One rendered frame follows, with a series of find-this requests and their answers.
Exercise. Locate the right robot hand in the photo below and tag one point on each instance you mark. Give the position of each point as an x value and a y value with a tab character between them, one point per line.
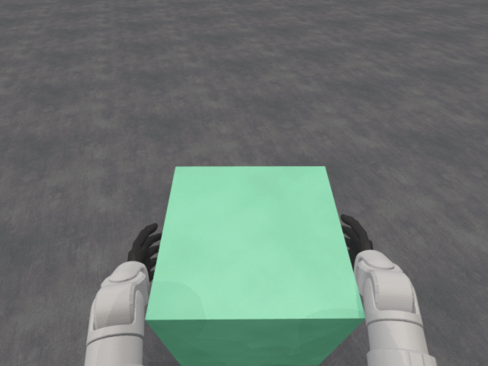
358	241

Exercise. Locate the left robot hand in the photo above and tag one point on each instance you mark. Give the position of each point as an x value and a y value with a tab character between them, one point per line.
141	250

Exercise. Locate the right robot forearm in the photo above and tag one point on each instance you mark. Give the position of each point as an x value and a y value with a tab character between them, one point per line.
392	314

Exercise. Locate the left robot forearm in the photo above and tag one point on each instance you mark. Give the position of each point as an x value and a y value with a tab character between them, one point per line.
116	324

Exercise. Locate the carton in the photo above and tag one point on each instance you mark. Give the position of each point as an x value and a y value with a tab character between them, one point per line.
253	268

